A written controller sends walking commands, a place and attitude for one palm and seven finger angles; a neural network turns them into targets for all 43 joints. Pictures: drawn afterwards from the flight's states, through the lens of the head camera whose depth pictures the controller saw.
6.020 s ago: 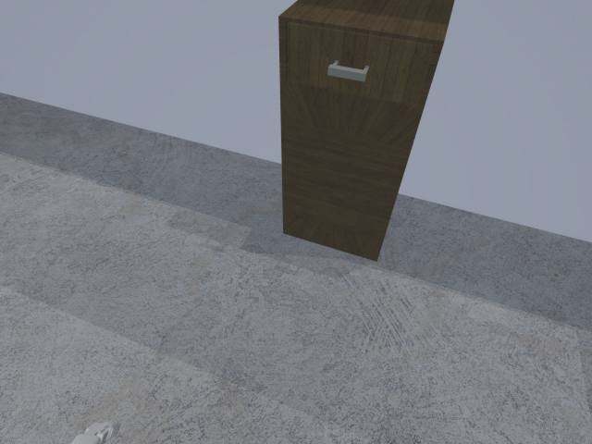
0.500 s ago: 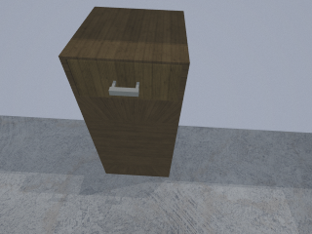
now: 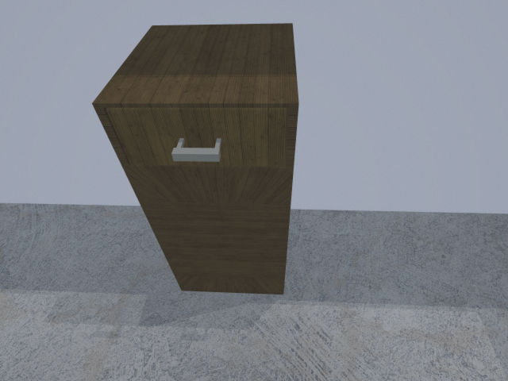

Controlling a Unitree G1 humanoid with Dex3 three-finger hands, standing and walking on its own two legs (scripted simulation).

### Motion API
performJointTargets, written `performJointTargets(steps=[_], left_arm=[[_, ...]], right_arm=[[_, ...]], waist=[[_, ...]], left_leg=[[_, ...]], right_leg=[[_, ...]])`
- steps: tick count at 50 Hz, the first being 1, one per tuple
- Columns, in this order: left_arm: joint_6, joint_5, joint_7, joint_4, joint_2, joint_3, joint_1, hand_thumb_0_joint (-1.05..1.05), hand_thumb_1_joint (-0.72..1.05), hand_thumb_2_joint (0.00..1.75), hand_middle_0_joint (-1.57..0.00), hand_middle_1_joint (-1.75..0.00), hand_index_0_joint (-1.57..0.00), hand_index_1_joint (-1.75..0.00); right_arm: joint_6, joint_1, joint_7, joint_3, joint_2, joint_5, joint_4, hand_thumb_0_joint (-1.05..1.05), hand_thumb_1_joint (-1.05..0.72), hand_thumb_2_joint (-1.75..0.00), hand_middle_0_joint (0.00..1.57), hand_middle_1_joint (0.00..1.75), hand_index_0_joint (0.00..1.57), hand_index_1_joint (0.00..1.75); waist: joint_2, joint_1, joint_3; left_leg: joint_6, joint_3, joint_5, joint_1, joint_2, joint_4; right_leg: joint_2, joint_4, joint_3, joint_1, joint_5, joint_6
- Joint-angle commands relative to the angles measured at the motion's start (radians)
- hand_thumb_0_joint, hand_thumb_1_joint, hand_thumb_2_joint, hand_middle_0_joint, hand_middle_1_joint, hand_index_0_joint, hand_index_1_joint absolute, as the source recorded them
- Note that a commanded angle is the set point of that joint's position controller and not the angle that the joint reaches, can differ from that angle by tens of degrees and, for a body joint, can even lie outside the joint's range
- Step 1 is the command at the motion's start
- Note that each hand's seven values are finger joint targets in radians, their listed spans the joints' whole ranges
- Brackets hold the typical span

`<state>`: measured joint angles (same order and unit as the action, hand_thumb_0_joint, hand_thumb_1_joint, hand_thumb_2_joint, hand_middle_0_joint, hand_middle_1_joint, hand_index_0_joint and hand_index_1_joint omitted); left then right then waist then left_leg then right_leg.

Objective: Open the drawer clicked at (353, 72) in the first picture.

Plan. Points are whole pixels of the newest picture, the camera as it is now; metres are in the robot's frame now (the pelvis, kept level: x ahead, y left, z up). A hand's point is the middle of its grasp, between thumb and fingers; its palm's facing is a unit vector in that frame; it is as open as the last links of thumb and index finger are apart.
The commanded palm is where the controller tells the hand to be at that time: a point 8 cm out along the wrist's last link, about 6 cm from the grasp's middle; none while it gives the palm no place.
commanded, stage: look again from close up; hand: left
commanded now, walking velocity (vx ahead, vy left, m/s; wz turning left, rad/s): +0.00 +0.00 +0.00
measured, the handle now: (198, 148) +0.57 +0.16 +0.04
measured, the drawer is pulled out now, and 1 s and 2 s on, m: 0.00 0.00 0.00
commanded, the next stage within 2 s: shuffle to correct the standing spot in 0.22 s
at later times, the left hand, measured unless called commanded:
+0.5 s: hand out of the picture +0.00 +0.14 -0.17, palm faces +0.05 -0.98 -0.19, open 7.4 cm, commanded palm none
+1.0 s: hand out of the picture +0.07 +0.16 -0.17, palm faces +0.06 -0.97 -0.26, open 7.3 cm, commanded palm none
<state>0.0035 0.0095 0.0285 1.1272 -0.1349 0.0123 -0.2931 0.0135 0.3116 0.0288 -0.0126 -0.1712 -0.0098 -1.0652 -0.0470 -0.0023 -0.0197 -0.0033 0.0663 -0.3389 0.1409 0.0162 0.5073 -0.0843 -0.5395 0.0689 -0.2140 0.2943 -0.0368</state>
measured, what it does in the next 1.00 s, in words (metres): shifts its weight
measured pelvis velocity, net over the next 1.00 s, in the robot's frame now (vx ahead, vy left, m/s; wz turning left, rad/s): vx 0.05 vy -0.03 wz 0.00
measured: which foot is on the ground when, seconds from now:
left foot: down 0.00-1.00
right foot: down 0.00-1.00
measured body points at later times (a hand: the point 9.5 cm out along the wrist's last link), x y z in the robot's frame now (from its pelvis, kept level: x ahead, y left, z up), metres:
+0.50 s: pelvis +0.01 -0.03 +0.00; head +0.02 -0.04 +0.45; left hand +0.00 +0.19 -0.16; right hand -0.01 -0.25 -0.17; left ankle -0.04 +0.11 -0.73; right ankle +0.00 -0.14 -0.73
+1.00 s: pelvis +0.05 -0.03 +0.00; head +0.09 -0.05 +0.45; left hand +0.07 +0.21 -0.15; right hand +0.05 -0.25 -0.17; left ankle -0.04 +0.11 -0.73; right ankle +0.00 -0.14 -0.73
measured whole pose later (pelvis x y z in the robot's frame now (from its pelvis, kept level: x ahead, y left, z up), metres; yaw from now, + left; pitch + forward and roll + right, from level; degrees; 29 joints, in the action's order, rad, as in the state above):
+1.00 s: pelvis +0.05 -0.03 +0.00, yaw +0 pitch +1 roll +2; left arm -0.01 0.01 0.04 1.05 -0.16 -0.04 -0.25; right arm 0.01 0.28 0.05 0.02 -0.14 -0.01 -1.09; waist -0.01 0.01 -0.05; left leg 0.02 0.09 -0.34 0.12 0.05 0.52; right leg -0.06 -0.60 0.09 -0.21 0.36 0.00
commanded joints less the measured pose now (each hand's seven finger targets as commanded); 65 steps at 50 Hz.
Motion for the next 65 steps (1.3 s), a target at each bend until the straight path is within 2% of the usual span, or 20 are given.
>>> performJointTargets(steps=[1,16,21,25,29,32,34,38,44,46,49,52,53,55,57,60,61,62,63,65], left_arm=[[0.017,0.003,0.003,-0.034,-0.105,-0.020,-0.049,0.00,0.90,0.90,-0.20,-0.30,-0.20,-0.30],[0.021,0.002,-0.001,-0.030,-0.118,-0.030,-0.037,0.00,0.90,0.90,-0.20,-0.30,-0.20,-0.30],[0.013,0.010,-0.011,-0.035,-0.138,-0.048,-0.058,0.00,0.90,0.90,-0.20,-0.30,-0.20,-0.30],[0.016,0.010,-0.015,-0.042,-0.150,-0.066,-0.092,0.00,0.90,0.90,-0.20,-0.30,-0.20,-0.30],[0.023,0.012,-0.021,-0.058,-0.112,-0.064,-0.066,0.00,0.90,0.90,-0.20,-0.30,-0.20,-0.30],[0.028,0.012,-0.014,-0.074,-0.045,-0.051,-0.037,0.00,0.90,0.90,-0.20,-0.30,-0.20,-0.30],[0.033,0.004,-0.009,-0.048,-0.058,-0.058,-0.093,0.00,0.90,0.90,-0.20,-0.30,-0.20,-0.30],[0.036,0.001,0.015,0.008,-0.143,-0.070,-0.188,0.00,0.90,0.90,-0.20,-0.30,-0.20,-0.30],[0.002,0.002,0.027,-0.086,-0.081,-0.060,-0.039,0.00,0.90,0.90,-0.20,-0.30,-0.20,-0.30],[-0.003,0.002,0.022,-0.110,-0.069,-0.063,-0.017,0.00,0.90,0.90,-0.20,-0.30,-0.20,-0.30],[0.009,0.011,0.018,-0.084,-0.100,-0.072,-0.091,0.00,0.90,0.90,-0.20,-0.30,-0.20,-0.30],[0.014,0.012,0.022,-0.062,-0.146,-0.070,-0.138,0.00,0.90,0.90,-0.20,-0.30,-0.20,-0.30],[0.032,0.022,0.054,-0.059,-0.224,-0.074,-0.186,0.00,0.90,0.90,-0.20,-0.30,-0.20,-0.30],[0.047,0.033,0.056,-0.124,-0.204,-0.078,-0.215,0.00,0.90,0.90,-0.20,-0.30,-0.20,-0.30],[0.038,0.029,0.057,-0.162,-0.197,-0.074,-0.141,0.00,0.90,0.90,-0.20,-0.30,-0.20,-0.30],[0.014,0.005,0.047,-0.194,-0.185,-0.060,-0.025,0.00,0.90,0.90,-0.20,-0.30,-0.20,-0.30],[0.003,-0.001,0.041,-0.193,-0.157,-0.053,-0.028,0.00,0.90,0.90,-0.20,-0.30,-0.20,-0.30],[-0.013,-0.007,0.036,-0.194,-0.114,-0.045,-0.049,0.00,0.90,0.90,-0.20,-0.30,-0.20,-0.30],[-0.024,-0.003,0.034,-0.198,-0.100,-0.041,-0.076,0.00,0.90,0.90,-0.20,-0.30,-0.20,-0.30],[-0.024,0.017,0.019,-0.217,-0.094,-0.034,-0.062,0.00,0.90,0.90,-0.20,-0.30,-0.20,-0.30]], right_arm=[[0.015,0.061,-0.001,0.012,-0.075,-0.003,0.023,0.00,-0.90,-0.90,0.20,0.30,0.20,0.30],[0.009,0.050,0.002,0.009,-0.058,-0.004,-0.019,0.00,-0.90,-0.90,0.20,0.30,0.20,0.30],[0.002,0.072,-0.009,0.015,-0.047,-0.015,-0.021,0.00,-0.90,-0.90,0.20,0.30,0.20,0.30],[0.009,0.079,-0.014,0.020,-0.027,-0.016,-0.008,0.00,-0.90,-0.90,0.20,0.30,0.20,0.30],[0.029,0.153,-0.011,0.022,-0.037,-0.015,-0.035,0.00,-0.90,-0.90,0.20,0.30,0.20,0.30],[0.034,0.190,0.014,0.031,-0.100,-0.014,-0.066,0.00,-0.90,-0.90,0.20,0.30,0.20,0.30],[0.032,0.128,0.024,0.026,-0.076,-0.007,-0.044,0.00,-0.90,-0.90,0.20,0.30,0.20,0.30],[0.018,0.067,0.027,0.028,-0.033,0.015,-0.001,0.00,-0.90,-0.90,0.20,0.30,0.20,0.30],[0.008,0.130,0.031,0.056,-0.065,0.002,-0.040,0.00,-0.90,-0.90,0.20,0.30,0.20,0.30],[0.003,0.094,0.029,0.062,-0.088,-0.003,-0.031,0.00,-0.90,-0.90,0.20,0.30,0.20,0.30],[0.003,0.044,0.027,0.062,-0.058,-0.003,0.005,0.00,-0.90,-0.90,0.20,0.30,0.20,0.30],[-0.009,0.013,0.019,0.049,-0.009,0.007,0.027,0.00,-0.90,-0.90,0.20,0.30,0.20,0.30],[0.003,-0.167,0.005,0.073,-0.092,0.016,0.130,0.00,-0.90,-0.90,0.20,0.30,0.20,0.30],[0.008,-0.113,-0.006,0.062,-0.033,0.003,0.187,0.00,-0.90,-0.90,0.20,0.30,0.20,0.30],[0.007,-0.138,-0.015,0.054,-0.031,0.012,0.182,0.00,-0.90,-0.90,0.20,0.30,0.20,0.30],[0.000,0.002,-0.017,0.043,-0.029,0.002,0.125,0.00,-0.90,-0.90,0.20,0.30,0.20,0.30],[-0.001,0.031,-0.012,0.049,-0.076,-0.003,0.120,0.00,-0.90,-0.90,0.20,0.30,0.20,0.30],[0.001,0.011,-0.008,0.054,-0.134,-0.011,0.142,0.00,-0.90,-0.90,0.20,0.30,0.20,0.30],[-0.009,-0.026,-0.007,0.058,-0.166,-0.017,0.168,0.00,-0.90,-0.90,0.20,0.30,0.20,0.30],[-0.011,-0.092,-0.004,0.057,-0.166,-0.022,0.203,0.00,-0.90,-0.90,0.20,0.30,0.20,0.30]], waist=[[0.069,0.003,-0.098],[0.069,0.008,-0.065],[0.114,0.014,-0.106],[0.159,0.013,-0.129],[-0.008,-0.023,-0.114],[-0.220,-0.011,-0.078],[-0.099,0.022,-0.057],[0.212,0.034,0.041],[-0.073,-0.011,0.004],[-0.104,0.000,-0.021],[0.063,0.024,0.001],[0.232,0.040,0.046],[0.451,0.085,-0.021],[0.412,0.073,0.206],[0.234,0.052,0.212],[0.051,-0.043,0.147],[-0.013,-0.049,0.106],[-0.154,-0.023,0.053],[-0.159,-0.009,-0.015],[-0.100,0.010,-0.173]], left_leg=[[-0.033,-0.065,0.187,0.094,0.084,-0.131],[-0.013,-0.040,0.189,0.063,0.079,-0.119],[-0.023,-0.006,-0.062,0.140,0.041,-0.050],[-0.029,0.026,-0.059,0.177,0.020,0.054],[-0.048,-0.041,0.103,0.049,0.075,-0.042],[-0.113,-0.149,0.698,-0.030,0.221,-0.074],[-0.069,-0.062,0.849,0.002,0.160,0.027],[0.014,0.009,0.266,0.173,0.050,0.106],[-0.035,-0.025,1.034,-0.114,0.156,-0.017],[-0.071,-0.051,1.075,-0.152,0.191,-0.021],[-0.030,0.008,0.724,-0.029,0.112,0.040],[0.009,0.020,0.021,0.177,0.031,0.109],[0.038,0.079,-0.211,0.380,-0.046,0.354],[-0.023,-0.012,-0.203,0.476,-0.022,0.421],[-0.022,-0.006,-0.155,0.427,-0.039,0.340],[-0.020,0.015,0.220,0.026,-0.041,-0.004],[-0.037,-0.059,0.312,-0.042,0.041,-0.032],[-0.114,-0.271,0.366,0.030,0.197,-0.116],[-0.188,-0.362,0.238,0.133,0.263,-0.198],[-0.199,-0.343,0.048,0.263,0.211,-0.244]], right_leg=[[-0.027,0.099,-0.046,-0.005,-0.140,0.060],[-0.039,0.129,-0.057,0.019,-0.202,0.069],[-0.047,0.185,-0.113,-0.021,0.230,0.104],[-0.086,0.227,-0.170,-0.044,0.301,0.144],[-0.011,0.047,-0.051,-0.121,0.114,0.124],[0.068,-0.142,0.074,-0.135,0.059,0.082],[0.031,-0.053,0.023,-0.013,-0.211,0.088],[-0.128,-0.046,-0.059,0.250,-1.084,0.116],[0.007,-0.133,0.029,-0.047,-0.364,0.042],[0.029,-0.071,0.027,-0.105,-0.044,0.040],[-0.025,0.018,-0.031,0.054,-0.554,0.055],[-0.167,0.018,-0.108,0.231,-0.991,0.139],[-0.145,0.049,-0.222,0.268,-1.584,0.051],[-0.231,-0.046,-0.205,0.519,-1.666,0.129],[-0.201,-0.058,-0.149,0.469,-1.348,0.172],[-0.114,-0.055,-0.064,0.091,-0.638,0.122],[-0.065,-0.067,-0.052,-0.023,-0.300,0.090],[0.006,-0.077,-0.012,-0.098,0.094,0.046],[0.031,-0.143,-0.031,-0.105,0.253,0.046],[0.036,-0.153,-0.025,-0.145,0.202,0.056]])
